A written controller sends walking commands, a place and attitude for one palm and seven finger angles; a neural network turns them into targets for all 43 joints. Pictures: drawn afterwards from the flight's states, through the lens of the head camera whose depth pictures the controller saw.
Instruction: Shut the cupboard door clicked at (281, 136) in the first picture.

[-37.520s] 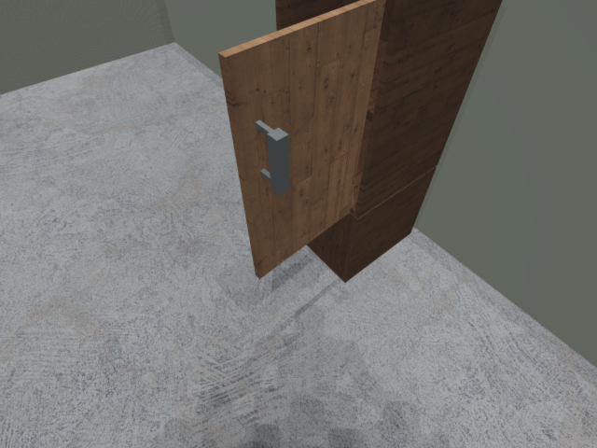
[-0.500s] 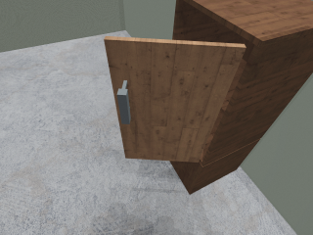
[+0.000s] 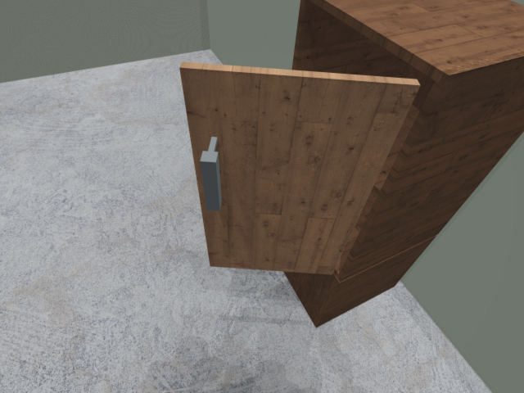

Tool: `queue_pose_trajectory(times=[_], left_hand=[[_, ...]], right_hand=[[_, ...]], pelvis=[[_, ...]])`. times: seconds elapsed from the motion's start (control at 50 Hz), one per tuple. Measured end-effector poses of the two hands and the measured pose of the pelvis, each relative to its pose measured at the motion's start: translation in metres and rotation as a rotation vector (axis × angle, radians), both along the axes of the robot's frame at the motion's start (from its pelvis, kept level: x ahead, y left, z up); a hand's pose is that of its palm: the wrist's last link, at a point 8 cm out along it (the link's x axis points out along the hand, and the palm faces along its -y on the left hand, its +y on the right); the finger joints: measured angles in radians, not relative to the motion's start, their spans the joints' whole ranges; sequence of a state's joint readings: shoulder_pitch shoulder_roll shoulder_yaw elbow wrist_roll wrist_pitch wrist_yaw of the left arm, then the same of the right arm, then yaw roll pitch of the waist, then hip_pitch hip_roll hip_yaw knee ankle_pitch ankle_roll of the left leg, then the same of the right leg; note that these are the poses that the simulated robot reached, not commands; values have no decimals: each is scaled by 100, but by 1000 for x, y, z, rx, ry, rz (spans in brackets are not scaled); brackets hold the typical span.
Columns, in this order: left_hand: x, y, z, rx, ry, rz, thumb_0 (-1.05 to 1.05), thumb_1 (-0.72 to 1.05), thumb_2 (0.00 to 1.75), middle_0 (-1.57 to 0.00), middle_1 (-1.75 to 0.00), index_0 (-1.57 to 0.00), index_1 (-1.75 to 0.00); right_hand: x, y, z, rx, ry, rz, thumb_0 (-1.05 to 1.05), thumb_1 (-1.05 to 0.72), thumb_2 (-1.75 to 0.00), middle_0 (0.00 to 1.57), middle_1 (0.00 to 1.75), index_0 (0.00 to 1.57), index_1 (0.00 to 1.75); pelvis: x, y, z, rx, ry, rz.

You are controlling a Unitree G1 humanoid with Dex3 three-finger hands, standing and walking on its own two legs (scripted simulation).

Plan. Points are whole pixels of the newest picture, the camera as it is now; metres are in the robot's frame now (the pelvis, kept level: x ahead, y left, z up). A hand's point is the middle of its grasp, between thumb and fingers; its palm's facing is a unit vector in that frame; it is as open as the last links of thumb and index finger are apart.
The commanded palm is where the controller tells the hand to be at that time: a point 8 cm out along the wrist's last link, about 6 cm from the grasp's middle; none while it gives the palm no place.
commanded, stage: shuffle to correct the standing spot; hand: left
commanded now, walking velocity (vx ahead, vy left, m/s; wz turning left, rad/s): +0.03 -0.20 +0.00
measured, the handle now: (213, 174) +0.46 +0.12 +0.06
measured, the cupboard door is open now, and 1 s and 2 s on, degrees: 61 61 61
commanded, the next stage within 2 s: come to a stop and stand still in 0.14 s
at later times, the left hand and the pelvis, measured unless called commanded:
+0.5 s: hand out of the picture -0.01 +0.10 -0.19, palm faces +0.04 -0.99 -0.11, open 7.4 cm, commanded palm none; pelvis +0.02 -0.05 +0.00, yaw -1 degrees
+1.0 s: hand out of the picture +0.01 +0.15 -0.17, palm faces -0.01 -0.97 -0.24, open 7.4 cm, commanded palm none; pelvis +0.00 -0.03 +0.00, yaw -1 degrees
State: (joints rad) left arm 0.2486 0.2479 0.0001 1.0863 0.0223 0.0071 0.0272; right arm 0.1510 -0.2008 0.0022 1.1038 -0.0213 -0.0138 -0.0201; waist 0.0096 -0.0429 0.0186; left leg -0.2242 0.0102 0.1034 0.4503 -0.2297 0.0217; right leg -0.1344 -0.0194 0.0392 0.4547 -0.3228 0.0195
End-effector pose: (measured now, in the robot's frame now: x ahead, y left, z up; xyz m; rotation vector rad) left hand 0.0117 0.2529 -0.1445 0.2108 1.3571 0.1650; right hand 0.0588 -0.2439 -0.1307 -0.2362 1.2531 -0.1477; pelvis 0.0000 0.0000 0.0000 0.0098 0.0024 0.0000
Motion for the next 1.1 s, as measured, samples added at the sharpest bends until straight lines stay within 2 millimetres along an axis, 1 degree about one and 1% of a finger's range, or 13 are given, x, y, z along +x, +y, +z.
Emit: queue_pose_trajectory(times=[0.1,0.2,0.26,0.32,0.4,0.44,0.5,0.58,0.66,0.74,0.88,0.96,1.1], left_hand=[[-10,-16,-4,-17,51,-6,1,90,90,-20,-30,-20,-30],[-17,-41,-6,-22,66,-1,1,90,90,-20,-30,-20,-30],[-23,-58,-5,-36,59,33,1,90,90,-20,-30,-20,-30],[-29,-74,-6,-59,65,56,1,90,90,-20,-30,-20,-30],[-33,-92,-12,-102,84,59,1,90,90,-20,-30,-20,-30],[-33,-98,-18,-126,94,59,1,90,90,-20,-30,-20,-30],[-27,-103,-20,-143,96,62,1,90,90,-20,-30,-20,-30],[-12,-102,-15,-138,63,52,1,90,90,-20,-30,-20,-30],[-5,-88,-9,-100,42,34,2,92,90,-20,-30,-20,-30],[2,-73,-2,-61,14,24,2,91,90,-20,-30,-20,-30],[5,-59,4,-17,-11,13,1,91,90,-20,-30,-20,-30],[-3,-56,5,-3,-23,-12,1,91,90,-20,-30,-20,-30],[-16,-52,-1,-33,-40,-5,1,90,90,-20,-30,-20,-30]], right_hand=[[-22,-1,-9,22,43,-45,1,-91,-89,21,30,20,30],[-49,-20,-22,36,104,-90,1,-91,-89,21,30,21,30],[-58,-31,-20,25,162,-91,1,-91,-89,21,30,21,30],[-55,-38,-14,12,172,-86,1,-91,-89,20,30,20,30],[-38,-36,-10,13,127,-80,1,-91,-89,20,30,20,30],[-29,-31,-12,13,95,-78,1,-91,-89,20,30,20,30],[-19,-30,-5,-2,77,-73,1,-95,-89,20,30,20,30],[-8,-27,-1,4,48,-54,1,-95,-89,20,30,20,30],[-1,-24,0,18,20,-51,1,-95,-89,20,30,20,30],[-3,-23,-2,30,14,-46,1,-95,-89,20,30,20,30],[-20,-23,-6,44,53,-38,1,-94,-89,20,30,20,30],[-32,-20,-11,51,34,-49,1,-93,-89,20,30,20,30],[-60,-4,-15,63,47,-59,1,-92,-89,20,30,20,30]], pelvis=[[-3,-11,-4,10,11,-26],[-4,-31,-11,-5,13,-33],[-1,-40,-9,-18,19,-12],[3,-45,-6,-23,23,-7],[10,-47,-5,-29,23,-16],[14,-47,-9,-45,18,-17],[17,-47,-5,-25,5,-20],[19,-45,0,-13,3,-21],[19,-44,3,-8,-2,-23],[18,-42,4,-5,-6,-22],[14,-40,5,-8,-6,-17],[2,-33,0,-24,-11,-20],[-14,-22,-3,-22,-45,-8]])
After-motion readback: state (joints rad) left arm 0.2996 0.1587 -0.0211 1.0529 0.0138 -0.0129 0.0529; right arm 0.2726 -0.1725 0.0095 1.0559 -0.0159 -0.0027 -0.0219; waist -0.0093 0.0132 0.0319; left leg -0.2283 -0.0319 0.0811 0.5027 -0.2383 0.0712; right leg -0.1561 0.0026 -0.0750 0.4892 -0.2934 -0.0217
